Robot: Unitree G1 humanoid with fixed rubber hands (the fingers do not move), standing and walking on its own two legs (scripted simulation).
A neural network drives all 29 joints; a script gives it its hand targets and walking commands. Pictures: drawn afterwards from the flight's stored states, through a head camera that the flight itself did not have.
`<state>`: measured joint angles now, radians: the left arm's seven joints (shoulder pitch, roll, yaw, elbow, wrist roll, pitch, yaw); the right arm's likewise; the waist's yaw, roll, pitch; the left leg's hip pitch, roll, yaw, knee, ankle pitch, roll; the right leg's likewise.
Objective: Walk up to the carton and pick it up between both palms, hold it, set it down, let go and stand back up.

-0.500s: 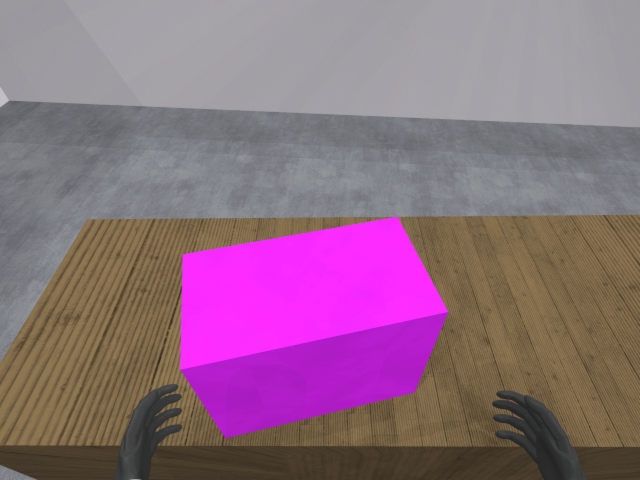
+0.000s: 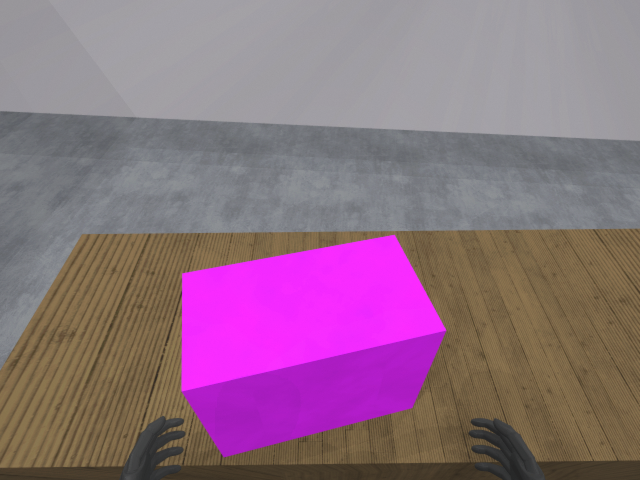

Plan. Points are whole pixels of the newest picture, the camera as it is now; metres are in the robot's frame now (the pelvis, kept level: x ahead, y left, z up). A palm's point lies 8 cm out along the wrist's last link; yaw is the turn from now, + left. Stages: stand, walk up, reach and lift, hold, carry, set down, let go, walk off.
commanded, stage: set down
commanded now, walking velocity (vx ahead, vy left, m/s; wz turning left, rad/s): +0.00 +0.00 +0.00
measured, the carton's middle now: (308, 347) +0.34 +0.06 -0.06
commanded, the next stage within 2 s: let go in 0.56 s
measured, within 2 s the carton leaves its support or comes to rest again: neither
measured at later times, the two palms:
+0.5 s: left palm out of the picture +0.15 +0.24 -0.08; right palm out of the picture +0.15 -0.21 -0.08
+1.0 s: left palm out of the picture +0.15 +0.24 -0.08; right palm out of the picture +0.14 -0.21 -0.08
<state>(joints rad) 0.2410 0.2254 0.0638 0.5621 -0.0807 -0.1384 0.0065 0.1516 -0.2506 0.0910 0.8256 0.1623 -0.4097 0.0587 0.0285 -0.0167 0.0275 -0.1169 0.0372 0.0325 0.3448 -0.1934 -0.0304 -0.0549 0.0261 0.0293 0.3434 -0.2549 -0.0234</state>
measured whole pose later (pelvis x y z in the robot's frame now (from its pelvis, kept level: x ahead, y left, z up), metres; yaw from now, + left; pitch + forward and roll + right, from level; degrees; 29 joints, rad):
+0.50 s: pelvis +0.00 +0.01 +0.00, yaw +0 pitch -3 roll +0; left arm 0.19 0.21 0.02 0.54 0.00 0.09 0.00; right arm 0.14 -0.18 0.01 0.80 0.01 -0.24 0.01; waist 0.01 -0.02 0.06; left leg -0.10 0.03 0.03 0.34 -0.19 -0.02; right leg -0.03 0.02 0.02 0.32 -0.24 -0.01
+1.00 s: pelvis -0.02 +0.01 +0.00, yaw +0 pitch -4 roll +0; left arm 0.17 0.20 0.00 0.54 0.00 0.11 0.01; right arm 0.16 -0.18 -0.02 0.74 -0.01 -0.21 0.02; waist 0.01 -0.02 0.07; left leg -0.11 0.03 0.04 0.37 -0.19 -0.02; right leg -0.05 0.01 0.02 0.38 -0.25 -0.01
